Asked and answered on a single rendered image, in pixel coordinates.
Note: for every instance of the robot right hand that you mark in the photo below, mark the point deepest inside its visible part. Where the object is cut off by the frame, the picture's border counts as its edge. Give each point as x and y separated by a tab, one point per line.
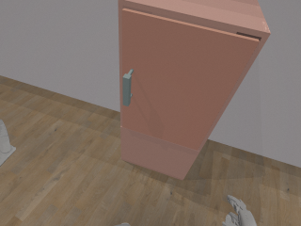
244	218

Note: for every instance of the handle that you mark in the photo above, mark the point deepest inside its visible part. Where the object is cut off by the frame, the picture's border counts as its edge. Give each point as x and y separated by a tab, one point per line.
126	88

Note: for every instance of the robot left hand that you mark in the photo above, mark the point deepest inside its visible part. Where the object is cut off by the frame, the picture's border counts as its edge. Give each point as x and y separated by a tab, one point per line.
6	150

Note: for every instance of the cupboard door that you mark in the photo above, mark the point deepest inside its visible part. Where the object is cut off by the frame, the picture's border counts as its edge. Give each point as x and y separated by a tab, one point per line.
183	74

